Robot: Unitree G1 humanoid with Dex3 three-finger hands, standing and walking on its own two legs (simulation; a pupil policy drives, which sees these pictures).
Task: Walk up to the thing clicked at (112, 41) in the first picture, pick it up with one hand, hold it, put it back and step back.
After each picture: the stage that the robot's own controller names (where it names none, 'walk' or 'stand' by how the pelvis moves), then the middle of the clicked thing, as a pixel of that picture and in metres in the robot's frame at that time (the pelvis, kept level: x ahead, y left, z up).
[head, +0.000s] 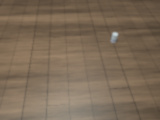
stand; (114, 37) +1.49 -0.41 -0.72
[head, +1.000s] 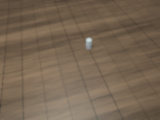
walk; (88, 43) +1.39 +0.01 -0.69
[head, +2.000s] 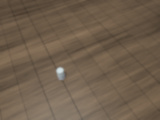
walk; (60, 73) +0.87 +0.26 -0.71
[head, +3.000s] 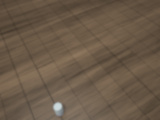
walk; (58, 109) +0.53 +0.22 -0.71
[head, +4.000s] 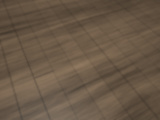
stand; out of the picture +0.37 +0.18 -0.70
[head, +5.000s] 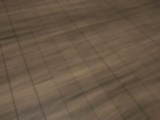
stand; out of the picture +0.35 +0.17 -0.72
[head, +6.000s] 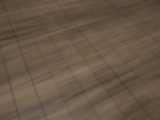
stand; out of the picture +0.35 +0.18 -0.73
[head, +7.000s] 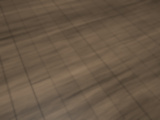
stand; out of the picture +0.35 +0.19 -0.73
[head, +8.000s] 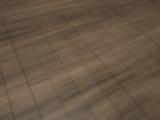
stand; out of the picture +0.34 +0.20 -0.73
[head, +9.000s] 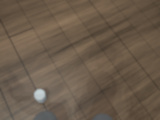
go down; (40, 96) +0.37 +0.20 -0.56
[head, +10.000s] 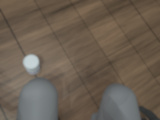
go down; (32, 65) +0.42 +0.22 -0.31
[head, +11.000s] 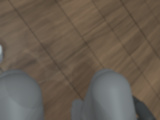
close in; out of the picture +0.40 +0.25 -0.25
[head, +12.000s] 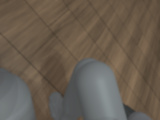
close; out of the picture +0.40 +0.27 -0.22
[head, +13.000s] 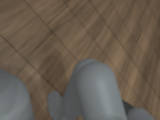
lift; out of the picture +0.39 +0.28 -0.22
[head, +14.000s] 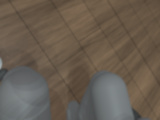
lift; out of the picture +0.32 +0.26 -0.16
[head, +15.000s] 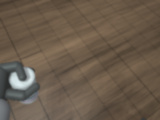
lift; (25, 86) +0.31 +0.18 +0.01
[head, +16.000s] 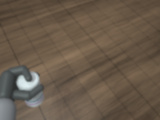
hold; (31, 89) +0.32 +0.17 -0.02
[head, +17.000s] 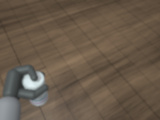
hold; (36, 89) +0.32 +0.16 -0.01
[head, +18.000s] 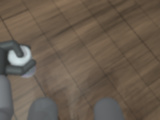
crouch; (23, 62) +0.40 +0.19 -0.08
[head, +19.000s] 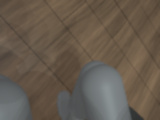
lower; out of the picture +0.40 +0.27 -0.23
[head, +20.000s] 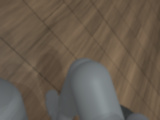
lower; out of the picture +0.40 +0.29 -0.23
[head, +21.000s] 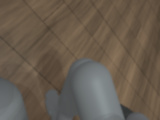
lower; out of the picture +0.41 +0.29 -0.23
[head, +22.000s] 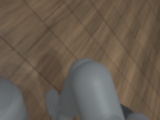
lower; out of the picture +0.41 +0.29 -0.22
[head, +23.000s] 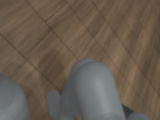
loosen; out of the picture +0.40 +0.29 -0.22
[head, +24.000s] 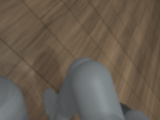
withdraw; out of the picture +0.39 +0.29 -0.23
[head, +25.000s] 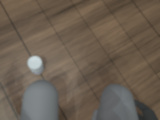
walk; (36, 65) +0.43 +0.22 -0.36
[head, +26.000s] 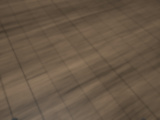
stand; out of the picture +0.35 +0.17 -0.66
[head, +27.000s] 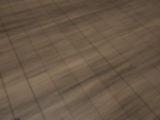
stand; out of the picture +0.36 +0.19 -0.67
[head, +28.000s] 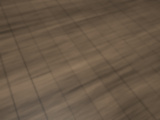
stand; out of the picture +0.36 +0.17 -0.70
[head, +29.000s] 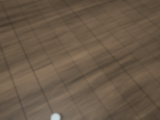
walk; out of the picture +0.39 +0.17 -0.71
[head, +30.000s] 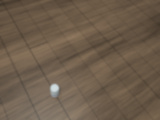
walk; (54, 90) +0.58 +0.14 -0.71
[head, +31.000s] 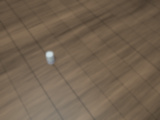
walk; (50, 58) +0.90 +0.31 -0.69
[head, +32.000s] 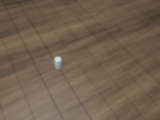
stand; (58, 63) +0.97 +0.21 -0.71
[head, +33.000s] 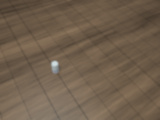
stand; (55, 67) +0.98 +0.25 -0.73
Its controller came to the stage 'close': yes
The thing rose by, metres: 0.71
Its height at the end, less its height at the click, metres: +0.00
